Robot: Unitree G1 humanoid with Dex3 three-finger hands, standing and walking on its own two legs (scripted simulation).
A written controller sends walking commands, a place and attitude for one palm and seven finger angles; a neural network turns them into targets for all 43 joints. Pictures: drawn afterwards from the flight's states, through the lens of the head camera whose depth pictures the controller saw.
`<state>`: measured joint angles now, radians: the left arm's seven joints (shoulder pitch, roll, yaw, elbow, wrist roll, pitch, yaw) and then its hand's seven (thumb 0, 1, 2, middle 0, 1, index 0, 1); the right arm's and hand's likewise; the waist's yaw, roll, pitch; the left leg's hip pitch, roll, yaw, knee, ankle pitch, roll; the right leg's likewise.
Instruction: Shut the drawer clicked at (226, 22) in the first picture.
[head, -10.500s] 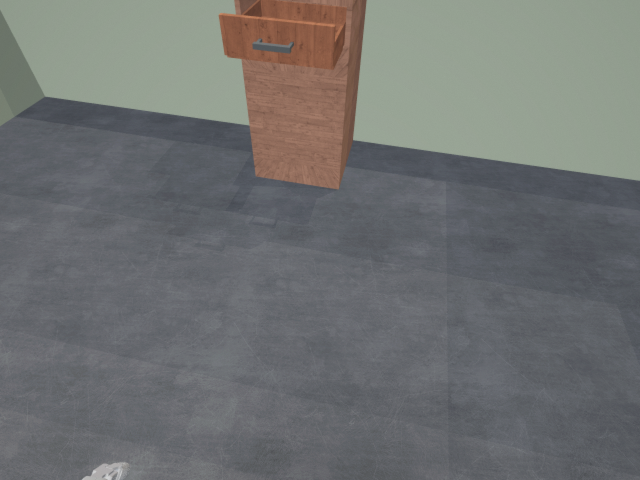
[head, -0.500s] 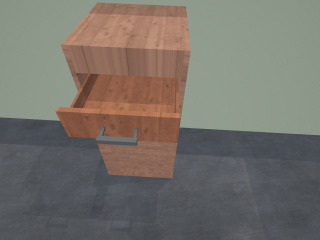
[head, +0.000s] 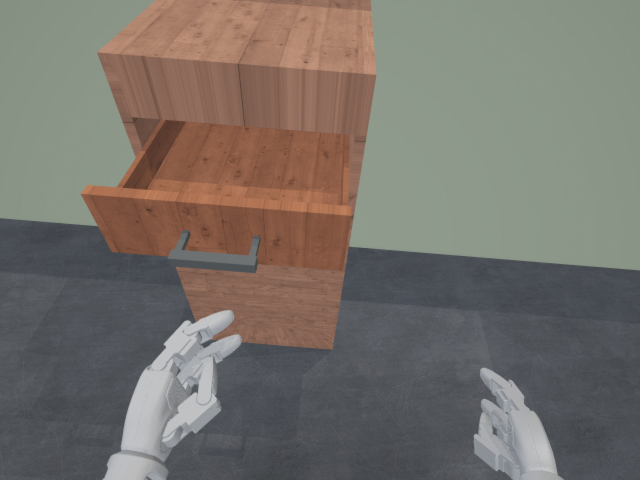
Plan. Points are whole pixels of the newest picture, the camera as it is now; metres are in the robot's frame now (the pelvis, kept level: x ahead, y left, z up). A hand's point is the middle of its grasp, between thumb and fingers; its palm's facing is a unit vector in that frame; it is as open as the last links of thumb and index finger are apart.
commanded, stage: raise the hand and make a fist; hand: left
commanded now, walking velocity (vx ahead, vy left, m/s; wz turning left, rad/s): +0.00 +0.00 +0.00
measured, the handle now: (216, 250) +0.43 +0.18 +0.03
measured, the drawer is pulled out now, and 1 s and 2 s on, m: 0.20 0.20 0.20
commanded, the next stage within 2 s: bring the fist close to the handle in 1.54 s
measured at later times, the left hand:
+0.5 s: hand (181, 388) +0.21 +0.16 +0.05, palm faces +0.00 -1.00 +0.00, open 3.8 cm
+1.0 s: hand (177, 356) +0.22 +0.16 +0.11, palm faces -0.04 -1.00 +0.01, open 3.2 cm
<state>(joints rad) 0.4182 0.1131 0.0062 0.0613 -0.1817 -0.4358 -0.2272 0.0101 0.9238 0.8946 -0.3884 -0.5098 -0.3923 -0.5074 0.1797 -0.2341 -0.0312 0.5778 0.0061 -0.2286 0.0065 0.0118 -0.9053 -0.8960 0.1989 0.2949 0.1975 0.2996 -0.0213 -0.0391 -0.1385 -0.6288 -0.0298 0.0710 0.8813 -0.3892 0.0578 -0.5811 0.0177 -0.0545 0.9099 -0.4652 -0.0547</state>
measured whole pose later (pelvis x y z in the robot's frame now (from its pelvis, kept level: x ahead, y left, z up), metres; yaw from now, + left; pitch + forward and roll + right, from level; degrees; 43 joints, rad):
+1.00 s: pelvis +0.01 +0.03 +0.01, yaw +1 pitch +6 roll -2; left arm 0.44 0.17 -0.05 -0.31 -0.18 -0.16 -0.09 0.02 0.91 0.90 -1.35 -1.55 -1.35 -1.55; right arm 0.25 -0.22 0.06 0.46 0.04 -0.16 -0.01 0.01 -0.90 -0.90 0.20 0.30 0.20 0.30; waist 0.01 0.05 -0.13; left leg -0.57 -0.04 0.04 0.87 -0.41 0.09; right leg -0.48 0.01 -0.08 0.82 -0.45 -0.01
